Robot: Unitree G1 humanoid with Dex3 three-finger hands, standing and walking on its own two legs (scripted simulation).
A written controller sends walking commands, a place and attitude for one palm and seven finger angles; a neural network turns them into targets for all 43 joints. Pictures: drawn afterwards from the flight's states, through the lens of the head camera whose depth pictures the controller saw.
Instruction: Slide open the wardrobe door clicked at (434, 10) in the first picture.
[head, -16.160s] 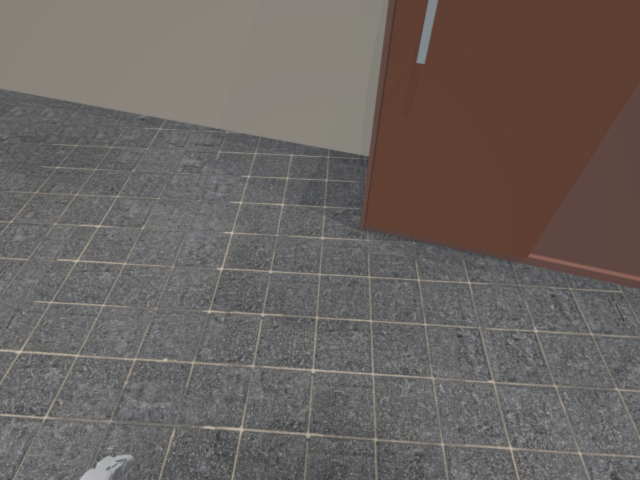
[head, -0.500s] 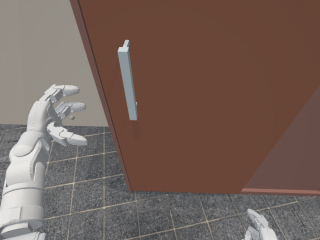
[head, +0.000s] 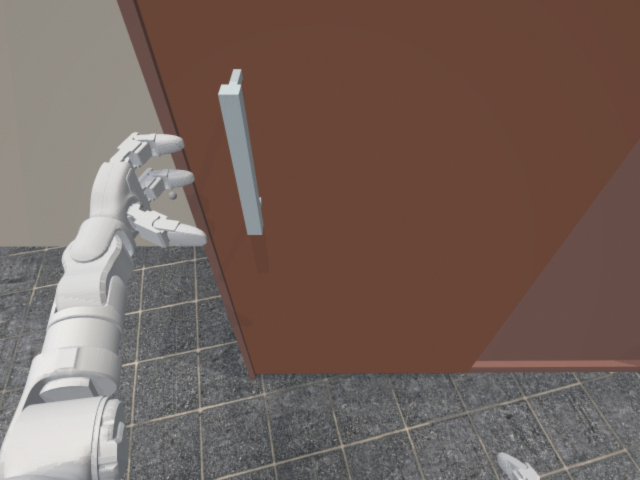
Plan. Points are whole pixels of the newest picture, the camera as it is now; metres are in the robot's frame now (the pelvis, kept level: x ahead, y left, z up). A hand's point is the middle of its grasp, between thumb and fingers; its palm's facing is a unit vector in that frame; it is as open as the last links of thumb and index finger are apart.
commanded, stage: move the hooked fingers beside the handle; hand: left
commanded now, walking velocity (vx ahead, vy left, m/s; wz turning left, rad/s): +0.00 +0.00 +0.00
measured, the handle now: (246, 160) +0.50 +0.12 +0.14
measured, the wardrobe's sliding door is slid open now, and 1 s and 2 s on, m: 0.00 0.00 0.00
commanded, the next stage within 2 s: feel for the door with the fingertips in 1.10 s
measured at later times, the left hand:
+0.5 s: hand (205, 173) +0.46 +0.17 +0.15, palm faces +0.04 -1.00 +0.00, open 13.6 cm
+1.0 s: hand (203, 176) +0.46 +0.17 +0.14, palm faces +0.04 -1.00 -0.01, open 13.9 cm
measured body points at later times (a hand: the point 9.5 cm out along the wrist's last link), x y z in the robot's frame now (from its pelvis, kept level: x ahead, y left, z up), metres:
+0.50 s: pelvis +0.00 -0.01 -0.01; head +0.04 -0.02 +0.44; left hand +0.45 +0.23 +0.15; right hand +0.05 -0.28 -0.13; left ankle +0.04 +0.10 -0.73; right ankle -0.03 -0.11 -0.73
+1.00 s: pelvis +0.00 +0.00 -0.01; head +0.04 -0.01 +0.44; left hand +0.45 +0.23 +0.15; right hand +0.08 -0.27 -0.12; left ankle +0.04 +0.10 -0.73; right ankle -0.03 -0.11 -0.73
